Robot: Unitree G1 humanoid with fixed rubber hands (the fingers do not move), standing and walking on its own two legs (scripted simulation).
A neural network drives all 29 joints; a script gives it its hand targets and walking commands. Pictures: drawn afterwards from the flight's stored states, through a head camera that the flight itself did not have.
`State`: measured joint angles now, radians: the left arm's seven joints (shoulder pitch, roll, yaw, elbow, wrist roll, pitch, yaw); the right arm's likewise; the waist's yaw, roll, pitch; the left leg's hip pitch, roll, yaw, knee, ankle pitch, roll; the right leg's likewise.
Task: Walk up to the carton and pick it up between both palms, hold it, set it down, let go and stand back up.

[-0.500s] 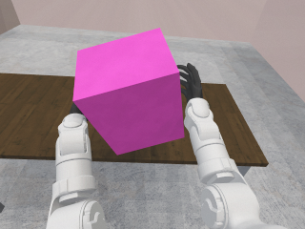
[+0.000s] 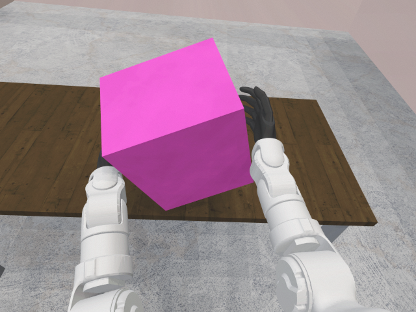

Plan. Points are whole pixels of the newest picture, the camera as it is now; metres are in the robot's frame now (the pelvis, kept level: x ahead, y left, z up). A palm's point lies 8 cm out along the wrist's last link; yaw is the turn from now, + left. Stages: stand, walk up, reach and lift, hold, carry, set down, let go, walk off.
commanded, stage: set down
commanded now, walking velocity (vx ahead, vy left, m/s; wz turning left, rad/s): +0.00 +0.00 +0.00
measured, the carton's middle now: (185, 136) +0.44 +0.02 +0.13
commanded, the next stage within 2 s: none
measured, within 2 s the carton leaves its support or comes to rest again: neither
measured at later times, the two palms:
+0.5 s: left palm (109, 169) +0.36 +0.16 +0.12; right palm (270, 150) +0.39 -0.14 +0.13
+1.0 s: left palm (118, 164) +0.40 +0.15 +0.08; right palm (260, 137) +0.44 -0.14 +0.11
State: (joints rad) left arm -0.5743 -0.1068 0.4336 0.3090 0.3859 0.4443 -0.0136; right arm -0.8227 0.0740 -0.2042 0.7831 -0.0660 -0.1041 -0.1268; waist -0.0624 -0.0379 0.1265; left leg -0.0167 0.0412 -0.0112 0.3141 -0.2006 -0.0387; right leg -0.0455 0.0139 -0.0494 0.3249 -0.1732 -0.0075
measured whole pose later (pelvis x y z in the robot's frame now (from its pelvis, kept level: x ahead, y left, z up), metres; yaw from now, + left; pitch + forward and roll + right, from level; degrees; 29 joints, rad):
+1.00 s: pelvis +0.01 -0.01 +0.00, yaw +1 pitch +4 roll +0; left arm -0.72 -0.16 0.53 0.61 0.37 0.23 0.13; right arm -0.90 -0.01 -0.43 1.06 -0.21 -0.16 -0.01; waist 0.01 -0.04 0.00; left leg -0.19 0.05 0.02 0.29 -0.17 -0.04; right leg -0.22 0.01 -0.07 0.32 -0.17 -0.03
